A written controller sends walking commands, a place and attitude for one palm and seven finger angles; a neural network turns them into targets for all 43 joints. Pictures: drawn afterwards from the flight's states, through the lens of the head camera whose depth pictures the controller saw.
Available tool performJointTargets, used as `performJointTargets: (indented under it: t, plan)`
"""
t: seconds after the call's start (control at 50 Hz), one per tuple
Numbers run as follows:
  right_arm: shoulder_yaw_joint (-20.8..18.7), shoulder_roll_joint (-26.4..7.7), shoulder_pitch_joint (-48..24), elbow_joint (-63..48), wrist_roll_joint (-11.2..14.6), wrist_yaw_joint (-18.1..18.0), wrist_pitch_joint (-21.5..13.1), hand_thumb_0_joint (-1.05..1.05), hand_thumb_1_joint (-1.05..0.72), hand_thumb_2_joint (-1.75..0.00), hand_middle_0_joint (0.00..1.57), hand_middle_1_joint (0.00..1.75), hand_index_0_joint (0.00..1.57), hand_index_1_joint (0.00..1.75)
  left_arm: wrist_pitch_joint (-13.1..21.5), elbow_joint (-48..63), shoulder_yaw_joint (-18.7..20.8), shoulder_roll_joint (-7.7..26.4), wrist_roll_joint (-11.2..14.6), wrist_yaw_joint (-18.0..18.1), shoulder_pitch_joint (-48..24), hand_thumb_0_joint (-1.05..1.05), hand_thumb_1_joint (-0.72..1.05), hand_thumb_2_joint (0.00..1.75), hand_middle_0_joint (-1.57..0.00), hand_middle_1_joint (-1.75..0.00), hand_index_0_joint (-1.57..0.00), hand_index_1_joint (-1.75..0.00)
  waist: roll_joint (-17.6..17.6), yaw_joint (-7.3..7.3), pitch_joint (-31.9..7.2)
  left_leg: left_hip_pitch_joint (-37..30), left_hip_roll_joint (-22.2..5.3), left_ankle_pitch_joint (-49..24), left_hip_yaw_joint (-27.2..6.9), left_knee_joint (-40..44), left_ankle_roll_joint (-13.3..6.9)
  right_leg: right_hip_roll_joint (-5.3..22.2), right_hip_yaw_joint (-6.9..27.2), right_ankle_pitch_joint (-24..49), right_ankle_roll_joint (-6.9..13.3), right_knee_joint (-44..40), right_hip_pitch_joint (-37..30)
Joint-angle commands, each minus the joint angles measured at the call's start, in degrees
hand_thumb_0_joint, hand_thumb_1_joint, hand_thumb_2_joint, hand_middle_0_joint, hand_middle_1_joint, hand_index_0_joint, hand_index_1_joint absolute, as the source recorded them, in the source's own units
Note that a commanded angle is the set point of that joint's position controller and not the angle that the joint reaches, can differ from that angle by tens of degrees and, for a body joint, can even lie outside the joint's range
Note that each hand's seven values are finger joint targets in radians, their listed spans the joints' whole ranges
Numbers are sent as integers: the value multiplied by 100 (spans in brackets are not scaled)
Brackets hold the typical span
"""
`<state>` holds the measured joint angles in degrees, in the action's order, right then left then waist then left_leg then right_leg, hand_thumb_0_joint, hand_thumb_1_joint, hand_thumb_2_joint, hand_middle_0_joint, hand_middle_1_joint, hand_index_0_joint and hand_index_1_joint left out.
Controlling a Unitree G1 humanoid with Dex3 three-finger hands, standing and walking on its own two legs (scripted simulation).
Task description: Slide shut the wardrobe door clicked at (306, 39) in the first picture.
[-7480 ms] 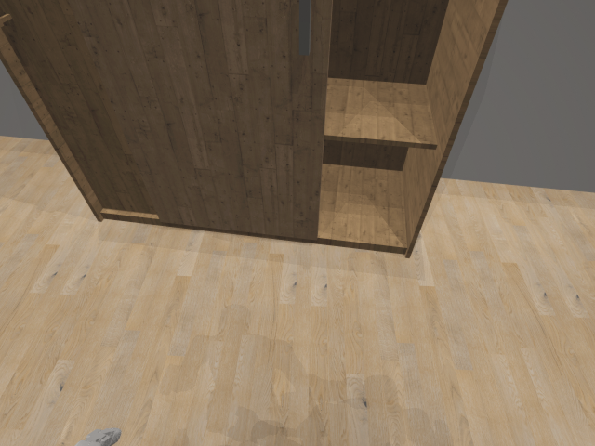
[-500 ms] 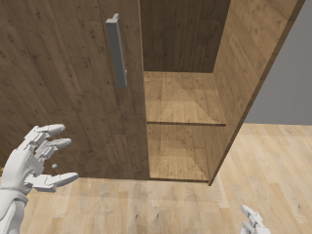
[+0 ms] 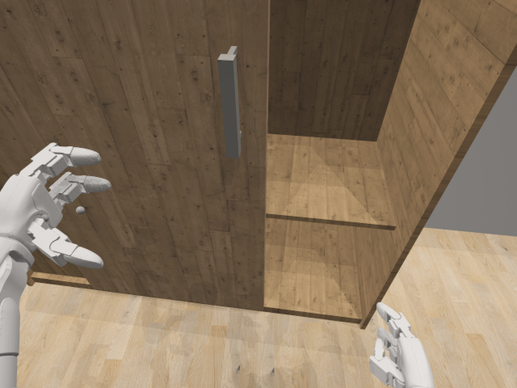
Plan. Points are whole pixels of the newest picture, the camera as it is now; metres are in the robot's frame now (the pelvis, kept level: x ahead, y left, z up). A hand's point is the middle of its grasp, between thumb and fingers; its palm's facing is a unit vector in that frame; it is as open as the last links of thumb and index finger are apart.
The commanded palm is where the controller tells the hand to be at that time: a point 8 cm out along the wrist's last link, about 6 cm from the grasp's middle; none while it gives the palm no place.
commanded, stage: raise the hand with hooked fingers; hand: left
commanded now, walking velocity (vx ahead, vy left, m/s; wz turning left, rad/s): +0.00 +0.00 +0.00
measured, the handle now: (233, 104) +0.54 +0.12 +0.19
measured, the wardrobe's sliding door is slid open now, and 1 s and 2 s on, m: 0.38 0.38 0.38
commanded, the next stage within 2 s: move the hooked fingers beside the handle in 0.64 s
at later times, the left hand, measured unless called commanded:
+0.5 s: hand (99, 186) +0.29 +0.24 +0.21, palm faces +0.05 -0.99 -0.13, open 14.0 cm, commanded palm +0.25 +0.29 +0.22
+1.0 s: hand (120, 172) +0.32 +0.23 +0.21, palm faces +0.03 -0.99 -0.11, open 14.0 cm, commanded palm +0.29 +0.27 +0.22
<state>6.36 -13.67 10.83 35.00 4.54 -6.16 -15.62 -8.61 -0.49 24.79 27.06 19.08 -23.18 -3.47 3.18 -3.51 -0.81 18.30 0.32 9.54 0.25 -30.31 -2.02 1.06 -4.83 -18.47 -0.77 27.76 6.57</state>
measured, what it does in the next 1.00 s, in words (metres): stands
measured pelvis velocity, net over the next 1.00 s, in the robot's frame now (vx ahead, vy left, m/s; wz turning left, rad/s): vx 0.02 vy -0.03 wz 0.00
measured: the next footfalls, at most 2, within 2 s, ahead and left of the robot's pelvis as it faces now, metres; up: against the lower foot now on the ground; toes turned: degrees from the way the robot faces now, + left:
none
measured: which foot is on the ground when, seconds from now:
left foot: down 0.00-1.00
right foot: down 0.00-1.00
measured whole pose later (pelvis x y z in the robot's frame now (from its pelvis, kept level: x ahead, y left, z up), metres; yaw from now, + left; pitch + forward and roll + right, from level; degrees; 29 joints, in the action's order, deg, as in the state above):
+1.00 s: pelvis +0.02 -0.03 +0.00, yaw +0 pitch -2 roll +0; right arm 4.2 -16.3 11.4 36.2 5.9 -6.0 -13.7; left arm -11.9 -8.0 26.0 28.0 19.2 -25.5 -11.3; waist 4.3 -2.5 -2.2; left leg 16.8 -0.7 11.3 -0.3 -29.8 0.3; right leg -0.1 -5.0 -21.1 1.4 28.4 5.6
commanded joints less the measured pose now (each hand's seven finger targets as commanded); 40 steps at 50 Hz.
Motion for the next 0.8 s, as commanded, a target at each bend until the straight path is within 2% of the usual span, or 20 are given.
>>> performJointTargets:
  t: [0.0,0.02,0.08,0.12,0.2,0.22,0.24,0.28,0.32,0.36,0.38,0.4,0.42,0.46,0.5,0.56,0.66,0.72,0.74,0.78]
  plan:
    - [-363,-808,-658,-824,39,-99,-254,0,-90,-90,20,30,20,30,128,968,698,1702,140,-70,-1930,0,-50,30,-30,-120,-30,-120,298,114,-854,-1531,-74,345,-555,730,43,-289,7,481,216,-660,990]
    - [-359,-818,-694,-847,62,-89,-258,0,-90,-90,20,30,20,30,94,1026,677,1738,117,-107,-2102,0,-50,30,-30,-120,-30,-120,426,140,-878,-1610,-72,337,-541,734,38,-291,11,484,211,-660,1045]
    - [-363,-829,-723,-860,76,-97,-245,0,-90,-90,20,30,20,30,-20,909,858,1979,129,-178,-2282,0,-50,30,-30,-120,-30,-120,421,116,-1027,-1711,-45,268,-528,726,26,-264,27,526,207,-685,994]
    - [-352,-840,-724,-837,101,-73,-239,0,-90,-90,20,30,20,30,-99,703,874,2035,153,-232,-2345,0,-50,30,-30,-120,-30,-120,292,123,-832,-1605,-30,250,-499,728,15,-270,31,504,205,-762,1012]
    - [-402,-873,-668,-853,130,-15,-199,0,-90,-90,20,30,20,30,-285,94,735,1793,210,-380,-1810,0,-50,30,-30,-120,-30,-120,-62,84,-669,-1403,-3,187,-403,617,-1,-230,76,543,176,-788,1069]
    - [-413,-898,-708,-891,151,6,-206,0,-90,-90,20,30,20,30,-277,246,698,1768,233,-401,-1909,0,-50,30,-30,-120,-30,-120,92,115,-719,-1441,17,150,-365,572,-6,-219,111,592,165,-771,1116]
    - [-423,-901,-727,-907,158,8,-205,0,-90,-90,20,30,20,30,-269,329,724,1833,228,-388,-1991,0,-50,30,-30,-120,-30,-120,34,120,-765,-1457,14,129,-354,544,-11,-220,100,599,152,-749,1129]
    - [-450,-888,-758,-958,143,5,-237,0,-90,-90,20,30,20,30,-170,649,873,1978,230,-347,-2083,0,-50,30,-30,-120,-30,-120,157,106,-996,-1581,26,1,-315,463,-24,-197,144,696,146,-698,1073]
    - [-452,-885,-737,-929,126,4,-249,0,-90,-90,20,30,20,30,-54,774,1034,2098,263,-264,-2090,0,-50,30,-30,-120,-30,-120,81,100,-1010,-1504,33,-90,-278,392,-33,-190,195,764,134,-726,1007]
    - [-457,-853,-750,-918,112,-15,-285,0,-90,-90,20,30,20,30,76,1046,1086,2142,235,-193,-2203,0,-50,30,-30,-120,-30,-120,339,103,-1120,-1663,24,-256,-237,385,-40,-188,174,939,138,-658,954]
    - [-463,-846,-726,-909,107,-24,-294,0,-90,-90,20,30,20,30,100,990,1158,2187,235,-159,-2172,0,-50,30,-30,-120,-30,-120,335,91,-1102,-1647,24,-218,-232,378,-35,-184,189,922,129,-660,974]
    - [-452,-843,-687,-860,89,-31,-286,0,-90,-90,20,30,20,30,114,944,1159,2181,252,-137,-2117,0,-50,30,-30,-120,-30,-120,223,82,-995,-1537,13,-237,-228,373,-28,-171,196,919,138,-696,893]
    - [-453,-851,-705,-862,101,-32,-305,0,-90,-90,20,30,20,30,101,837,1112,2108,232,-140,-2131,0,-50,30,-30,-120,-30,-120,314,103,-840,-1498,23,-217,-229,382,-32,-183,201,964,130,-699,992]
    - [-464,-849,-691,-848,112,-50,-307,0,-90,-90,20,30,20,30,65,781,999,2038,198,-146,-2174,0,-50,30,-30,-120,-30,-120,413,125,-840,-1561,22,-212,-214,396,-33,-177,206,988,121,-687,1032]
    - [-459,-842,-673,-843,115,-53,-298,0,-90,-90,20,30,20,30,14,681,955,2011,202,-167,-2101,0,-50,30,-30,-120,-30,-120,297,109,-770,-1490,35,-279,-205,356,-41,-154,239,1081,127,-715,963]
    - [-473,-870,-692,-877,132,-45,-299,0,-90,-90,20,30,20,30,-45,624,921,1968,228,-239,-2098,0,-50,30,-30,-120,-30,-120,103,134,-884,-1522,35,-397,-201,299,-53,-153,239,1335,83,-650,967]
    - [-494,-872,-704,-890,135,-18,-283,0,-90,-90,20,30,20,30,-25,657,1022,2015,279,-301,-2035,0,-50,30,-30,-120,-30,-120,1,112,-1155,-1604,63,-723,-161,180,-72,-144,238,1865,45,-531,852]
    - [-493,-855,-704,-875,137,0,-261,0,-90,-90,20,30,20,30,-15,598,1057,2022,286,-304,-2015,0,-50,30,-30,-120,-30,-120,60,120,-1081,-1581,72,-769,-137,135,-71,-126,275,2026,26,-540,890]
    - [-495,-873,-688,-850,128,-6,-243,0,-90,-90,20,30,20,30,-30,511,1121,2073,293,-298,-2007,0,-50,30,-30,-120,-30,-120,-74,112,-1097,-1557,67,-799,-158,149,-71,-130,239,2067,31,-510,862]
    - [-492,-867,-716,-845,140,-12,-226,0,-90,-90,20,30,20,30,-16,512,907,1934,268,-310,-2317,0,-50,30,-30,-120,-30,-120,-5,170,-1043,-1615,72,-790,-162,172,-75,-149,213,1978,43,-503,963]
